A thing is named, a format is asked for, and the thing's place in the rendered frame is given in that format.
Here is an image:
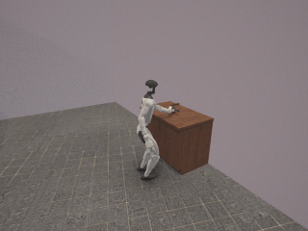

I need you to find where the counter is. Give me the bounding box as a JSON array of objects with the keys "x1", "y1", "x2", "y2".
[{"x1": 140, "y1": 101, "x2": 214, "y2": 175}]

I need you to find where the robot right hand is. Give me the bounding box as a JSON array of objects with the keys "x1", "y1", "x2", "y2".
[{"x1": 145, "y1": 140, "x2": 156, "y2": 155}]

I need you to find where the right robot upper arm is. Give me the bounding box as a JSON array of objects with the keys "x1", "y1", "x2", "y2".
[{"x1": 138, "y1": 99, "x2": 153, "y2": 121}]

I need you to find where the right robot foot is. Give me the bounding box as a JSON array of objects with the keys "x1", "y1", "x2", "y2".
[{"x1": 141, "y1": 173, "x2": 157, "y2": 180}]

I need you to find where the robot left forearm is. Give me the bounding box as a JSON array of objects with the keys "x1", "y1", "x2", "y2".
[{"x1": 158, "y1": 107, "x2": 172, "y2": 114}]

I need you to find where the robot right forearm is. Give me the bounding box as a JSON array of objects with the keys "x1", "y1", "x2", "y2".
[{"x1": 139, "y1": 117, "x2": 150, "y2": 141}]

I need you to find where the left robot upper arm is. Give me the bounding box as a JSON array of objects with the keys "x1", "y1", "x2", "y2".
[{"x1": 154, "y1": 101, "x2": 162, "y2": 111}]

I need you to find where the robot left shin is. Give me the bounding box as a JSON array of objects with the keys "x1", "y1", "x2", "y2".
[{"x1": 141, "y1": 149, "x2": 151, "y2": 168}]

